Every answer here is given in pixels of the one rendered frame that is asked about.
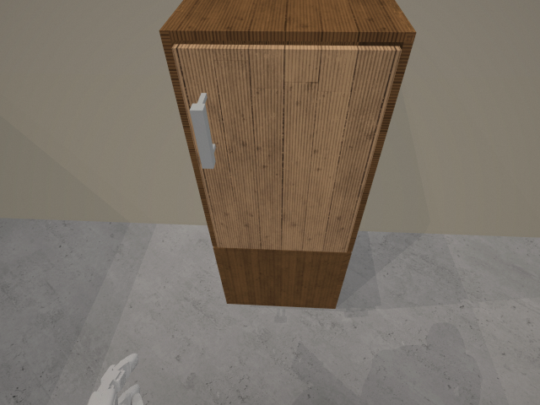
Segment cupboard door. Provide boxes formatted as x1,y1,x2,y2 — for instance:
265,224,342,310
171,44,402,252

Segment robot left hand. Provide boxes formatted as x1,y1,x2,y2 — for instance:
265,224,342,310
87,354,143,405

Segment handle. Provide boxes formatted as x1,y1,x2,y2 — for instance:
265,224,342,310
190,93,216,169

